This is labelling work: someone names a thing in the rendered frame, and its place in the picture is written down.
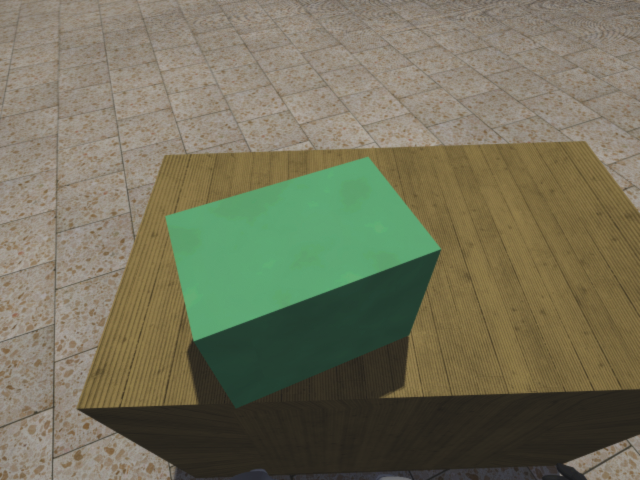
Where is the pedestal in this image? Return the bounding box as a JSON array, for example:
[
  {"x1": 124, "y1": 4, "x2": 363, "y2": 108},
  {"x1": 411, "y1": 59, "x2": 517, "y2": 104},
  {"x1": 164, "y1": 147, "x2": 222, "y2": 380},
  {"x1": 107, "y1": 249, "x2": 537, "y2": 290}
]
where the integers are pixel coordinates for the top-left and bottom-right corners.
[{"x1": 76, "y1": 141, "x2": 640, "y2": 478}]

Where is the carton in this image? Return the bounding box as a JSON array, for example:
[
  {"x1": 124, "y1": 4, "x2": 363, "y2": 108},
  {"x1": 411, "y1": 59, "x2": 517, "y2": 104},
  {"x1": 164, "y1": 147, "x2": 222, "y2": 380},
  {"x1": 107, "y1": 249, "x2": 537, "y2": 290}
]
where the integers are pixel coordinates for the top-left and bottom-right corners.
[{"x1": 165, "y1": 157, "x2": 441, "y2": 408}]

